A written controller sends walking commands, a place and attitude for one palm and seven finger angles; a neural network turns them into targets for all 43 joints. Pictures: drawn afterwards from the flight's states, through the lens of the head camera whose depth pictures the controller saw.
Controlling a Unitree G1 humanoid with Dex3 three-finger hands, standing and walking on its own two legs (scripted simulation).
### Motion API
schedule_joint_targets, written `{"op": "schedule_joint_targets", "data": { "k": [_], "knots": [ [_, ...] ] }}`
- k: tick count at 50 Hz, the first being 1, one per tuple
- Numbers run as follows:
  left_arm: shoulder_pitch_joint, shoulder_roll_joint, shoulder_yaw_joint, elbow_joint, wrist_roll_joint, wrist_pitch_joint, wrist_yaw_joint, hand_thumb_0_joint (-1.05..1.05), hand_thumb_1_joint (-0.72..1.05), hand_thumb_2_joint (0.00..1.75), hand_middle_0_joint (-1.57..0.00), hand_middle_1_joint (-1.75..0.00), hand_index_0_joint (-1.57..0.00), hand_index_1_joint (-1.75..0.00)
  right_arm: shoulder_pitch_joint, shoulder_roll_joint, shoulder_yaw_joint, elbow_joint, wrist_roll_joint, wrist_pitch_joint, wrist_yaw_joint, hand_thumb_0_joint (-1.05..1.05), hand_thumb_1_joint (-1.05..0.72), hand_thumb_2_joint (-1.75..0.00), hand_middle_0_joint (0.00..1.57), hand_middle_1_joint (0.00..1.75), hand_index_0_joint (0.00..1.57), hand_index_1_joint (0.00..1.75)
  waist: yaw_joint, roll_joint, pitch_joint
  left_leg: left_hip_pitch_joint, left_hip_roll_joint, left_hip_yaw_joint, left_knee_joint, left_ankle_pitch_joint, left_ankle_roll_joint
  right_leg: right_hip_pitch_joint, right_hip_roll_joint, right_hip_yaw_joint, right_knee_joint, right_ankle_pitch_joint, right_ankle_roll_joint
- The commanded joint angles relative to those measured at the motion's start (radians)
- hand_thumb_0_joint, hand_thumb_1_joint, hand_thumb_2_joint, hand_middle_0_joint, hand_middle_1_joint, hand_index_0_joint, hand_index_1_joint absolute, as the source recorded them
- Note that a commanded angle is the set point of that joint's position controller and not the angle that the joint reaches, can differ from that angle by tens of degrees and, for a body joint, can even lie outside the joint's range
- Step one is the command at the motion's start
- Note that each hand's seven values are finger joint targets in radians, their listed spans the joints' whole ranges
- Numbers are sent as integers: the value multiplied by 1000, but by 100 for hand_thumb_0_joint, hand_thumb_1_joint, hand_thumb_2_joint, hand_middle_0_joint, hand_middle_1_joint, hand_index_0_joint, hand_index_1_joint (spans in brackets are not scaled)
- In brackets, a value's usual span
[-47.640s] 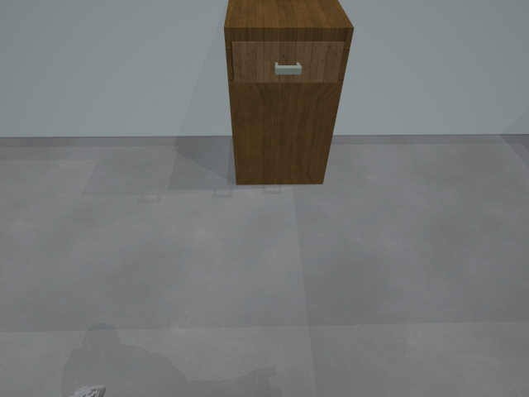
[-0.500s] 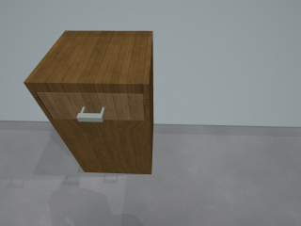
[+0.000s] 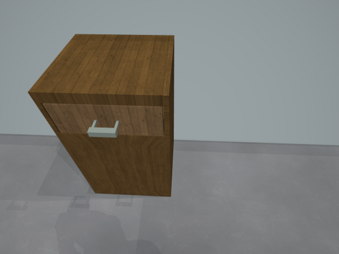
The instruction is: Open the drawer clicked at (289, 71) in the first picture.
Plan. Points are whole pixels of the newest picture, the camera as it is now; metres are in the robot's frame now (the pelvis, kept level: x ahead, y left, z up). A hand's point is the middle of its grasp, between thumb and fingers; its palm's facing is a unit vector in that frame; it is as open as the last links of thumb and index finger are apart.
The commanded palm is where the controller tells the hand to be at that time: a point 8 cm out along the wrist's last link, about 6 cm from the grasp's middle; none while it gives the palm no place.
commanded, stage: look again from close up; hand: left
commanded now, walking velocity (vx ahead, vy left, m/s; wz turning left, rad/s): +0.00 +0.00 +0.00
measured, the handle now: (104, 127) +0.54 +0.29 -0.09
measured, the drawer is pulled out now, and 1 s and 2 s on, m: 0.00 0.00 0.00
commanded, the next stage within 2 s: shuffle to correct the standing spot in 0.20 s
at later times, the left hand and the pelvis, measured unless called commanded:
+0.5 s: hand out of the picture -0.03 +0.16 -0.17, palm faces +0.10 -0.98 -0.17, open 7.4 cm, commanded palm none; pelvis +0.00 +0.00 +0.00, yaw +1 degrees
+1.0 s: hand out of the picture +0.03 +0.21 -0.18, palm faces +0.08 -0.97 -0.23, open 7.3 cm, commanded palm none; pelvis +0.04 +0.04 -0.01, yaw +1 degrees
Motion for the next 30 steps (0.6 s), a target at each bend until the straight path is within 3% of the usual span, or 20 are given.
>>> {"op": "schedule_joint_targets", "data": {
  "k": [1, 16, 20, 26, 28, 30],
  "knots": [
    [94, 94, 16, -19, 0, -13, 4, 0, 90, 90, -20, -30, -20, -30, 92, -69, -7, -15, 1, -12, -1, 0, -90, -90, 20, 30, 20, 30, -4, -28, 64, -40, 32, -16, -31, 171, 73, -17, -139, 136, -103, 242, 26],
    [103, 92, 18, -21, 0, -14, 5, 0, 90, 90, -20, -30, -20, -30, 105, -65, -8, -12, 0, -10, 0, 0, -90, -90, 20, 30, 20, 30, -1, -24, 65, -48, 26, -15, -24, 157, 73, -14, -143, 140, -111, 212, 24],
    [105, 118, 33, -30, 3, -11, 8, 0, 90, 90, -20, -30, -20, -30, 101, -71, -14, -28, -3, 2, 6, 0, -90, -90, 20, 30, 20, 30, 6, -27, 80, -97, 3, 6, 10, 85, 67, -15, -187, 182, -119, 145, 4],
    [99, 156, 67, -48, 12, 0, 11, 0, 90, 90, -20, -30, -20, -30, 90, -70, -32, -65, -4, 18, 15, 0, -90, -90, 20, 30, 20, 30, 15, -130, 107, -175, -11, 30, 138, -45, 67, -45, -318, 299, -179, 43, -70],
    [92, 159, 75, -54, 15, 6, 13, 0, 90, 90, -20, -30, -20, -30, 91, -65, -36, -71, -5, 21, 18, 0, -90, -90, 20, 30, 20, 30, 14, -115, 127, -166, -7, 40, 145, -59, 69, -91, -342, 291, -182, -17, -83],
    [73, 158, 81, -65, 18, 10, 12, 0, 90, 90, -20, -30, -20, -30, 110, -62, -39, -71, -8, 19, 23, 0, -90, -90, 20, 30, 20, 30, 0, -100, 131, -114, -9, 48, 104, -35, 74, -153, -323, 261, -152, -49, -76]
  ]
}}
